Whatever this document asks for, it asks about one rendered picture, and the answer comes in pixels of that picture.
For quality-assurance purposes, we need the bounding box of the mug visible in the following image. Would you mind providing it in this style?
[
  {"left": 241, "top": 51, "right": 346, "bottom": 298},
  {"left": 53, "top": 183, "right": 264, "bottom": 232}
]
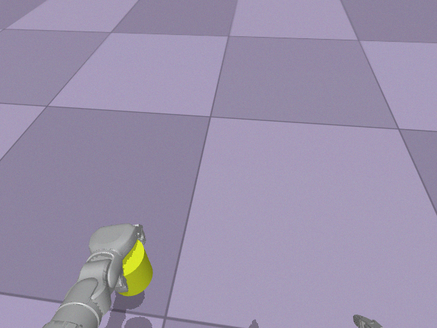
[{"left": 119, "top": 239, "right": 153, "bottom": 296}]

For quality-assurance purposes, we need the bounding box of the right robot hand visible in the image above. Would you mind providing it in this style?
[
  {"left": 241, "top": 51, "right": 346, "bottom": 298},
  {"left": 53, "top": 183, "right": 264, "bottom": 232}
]
[{"left": 353, "top": 314, "right": 383, "bottom": 328}]

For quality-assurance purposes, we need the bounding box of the left robot hand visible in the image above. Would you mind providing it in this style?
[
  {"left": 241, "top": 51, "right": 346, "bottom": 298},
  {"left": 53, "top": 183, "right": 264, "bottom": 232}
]
[{"left": 89, "top": 223, "right": 145, "bottom": 292}]

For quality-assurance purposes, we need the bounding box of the left robot arm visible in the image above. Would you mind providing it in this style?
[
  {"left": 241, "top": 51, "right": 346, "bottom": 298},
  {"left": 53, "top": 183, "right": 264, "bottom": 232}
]
[{"left": 43, "top": 249, "right": 123, "bottom": 328}]

